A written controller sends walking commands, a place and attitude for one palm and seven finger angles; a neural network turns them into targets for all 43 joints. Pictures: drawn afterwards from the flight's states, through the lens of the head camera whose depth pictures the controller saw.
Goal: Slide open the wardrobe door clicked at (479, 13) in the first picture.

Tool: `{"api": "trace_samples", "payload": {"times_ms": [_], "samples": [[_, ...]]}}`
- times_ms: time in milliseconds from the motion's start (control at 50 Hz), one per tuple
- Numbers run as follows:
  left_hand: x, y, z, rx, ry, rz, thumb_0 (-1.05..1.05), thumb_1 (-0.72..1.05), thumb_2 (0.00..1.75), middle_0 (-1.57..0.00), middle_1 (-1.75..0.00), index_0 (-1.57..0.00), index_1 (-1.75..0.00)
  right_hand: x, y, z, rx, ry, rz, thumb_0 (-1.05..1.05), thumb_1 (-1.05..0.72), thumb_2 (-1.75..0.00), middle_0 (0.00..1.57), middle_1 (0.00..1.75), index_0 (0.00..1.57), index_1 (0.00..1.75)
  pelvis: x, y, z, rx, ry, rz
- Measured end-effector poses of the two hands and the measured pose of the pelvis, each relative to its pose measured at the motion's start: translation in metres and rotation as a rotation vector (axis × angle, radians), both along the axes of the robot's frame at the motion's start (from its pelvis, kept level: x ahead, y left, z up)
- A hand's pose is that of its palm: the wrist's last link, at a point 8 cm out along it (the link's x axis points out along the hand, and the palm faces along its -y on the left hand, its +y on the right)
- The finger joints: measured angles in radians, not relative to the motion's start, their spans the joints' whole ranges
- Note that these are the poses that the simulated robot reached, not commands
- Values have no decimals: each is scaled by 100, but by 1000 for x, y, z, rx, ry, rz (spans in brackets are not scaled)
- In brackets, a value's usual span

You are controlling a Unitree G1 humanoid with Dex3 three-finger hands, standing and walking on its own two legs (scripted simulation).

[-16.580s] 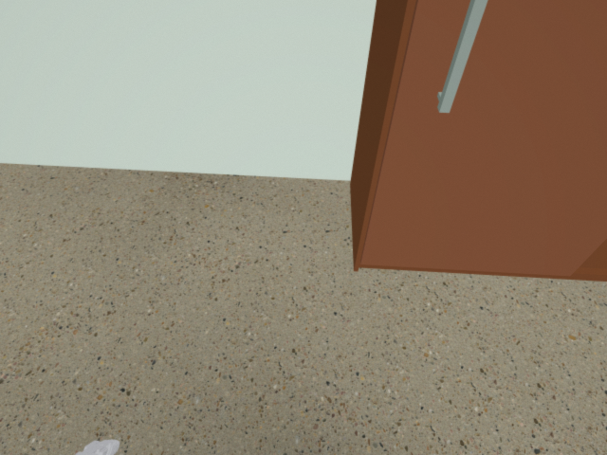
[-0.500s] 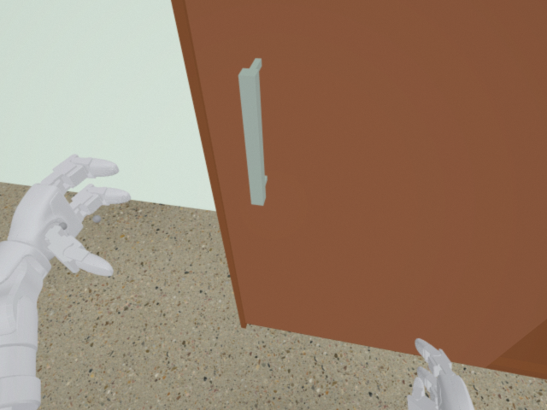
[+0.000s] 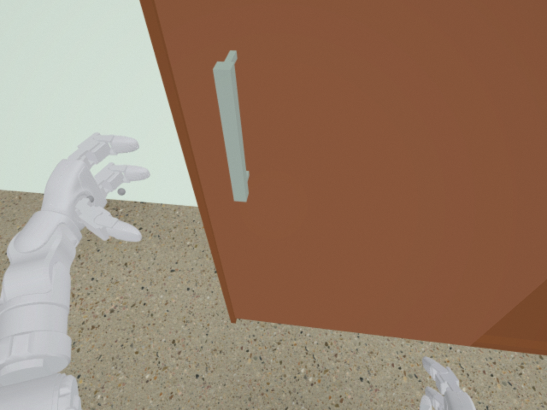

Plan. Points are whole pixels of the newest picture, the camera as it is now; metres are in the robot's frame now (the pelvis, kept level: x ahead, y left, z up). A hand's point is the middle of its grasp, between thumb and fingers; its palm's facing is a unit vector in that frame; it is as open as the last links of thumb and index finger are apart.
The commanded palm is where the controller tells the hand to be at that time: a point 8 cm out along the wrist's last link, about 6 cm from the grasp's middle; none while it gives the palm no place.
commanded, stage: move the hooked fingers beside the handle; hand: left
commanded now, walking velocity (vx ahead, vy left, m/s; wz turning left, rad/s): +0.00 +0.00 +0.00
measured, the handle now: (237, 134) +0.52 +0.10 +0.14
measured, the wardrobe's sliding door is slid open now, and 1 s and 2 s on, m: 0.00 0.00 0.00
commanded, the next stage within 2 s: feel for the door with the fingertips in 1.68 s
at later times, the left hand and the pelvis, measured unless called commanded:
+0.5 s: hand (168, 163) +0.42 +0.19 +0.16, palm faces -0.07 -1.00 -0.01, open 13.9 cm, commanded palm +0.41 +0.24 +0.16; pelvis +0.00 +0.00 +0.00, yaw -1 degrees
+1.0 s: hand (195, 142) +0.48 +0.16 +0.16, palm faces -0.08 -1.00 +0.00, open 13.9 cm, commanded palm +0.45 +0.22 +0.15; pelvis +0.00 +0.00 -0.01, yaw -2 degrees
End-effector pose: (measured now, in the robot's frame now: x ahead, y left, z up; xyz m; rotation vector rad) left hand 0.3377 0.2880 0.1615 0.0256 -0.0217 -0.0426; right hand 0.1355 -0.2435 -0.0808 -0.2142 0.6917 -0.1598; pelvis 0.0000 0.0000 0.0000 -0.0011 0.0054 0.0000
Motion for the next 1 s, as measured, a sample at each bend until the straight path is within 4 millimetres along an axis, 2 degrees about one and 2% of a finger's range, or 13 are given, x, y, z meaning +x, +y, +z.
{"api": "trace_samples", "payload": {"times_ms": [220, 500, 720, 1000], "samples": [[34, -21, 1, -9, 10, -22, -1, -50, 30, -30, -120, -30, -120, -12, -4, -6, -1, 55, -27, 1, -90, -90, 20, 30, 20, 30, 1, 0, 0, 1, 22, -5], [65, -47, -2, -13, 22, -26, -1, -50, 30, -30, -120, -31, -120, -37, -10, -17, -3, 156, -67, 1, -90, -90, 20, 30, 20, 30, 2, 1, -1, 2, 41, -9], [97, -58, 0, -20, 20, -26, -1, -50, 30, -30, -120, -30, -120, -70, -17, -25, -11, 256, -112, 1, -90, -90, 20, 30, 20, 30, 0, 0, -3, 2, 78, -16], [121, -75, -6, -27, 13, -33, -1, -50, 30, -30, -120, -30, -120, -112, -20, -32, -8, 374, -172, 1, -90, -90, 20, 30, 20, 30, -1, 3, -6, 2, 117, -31]]}}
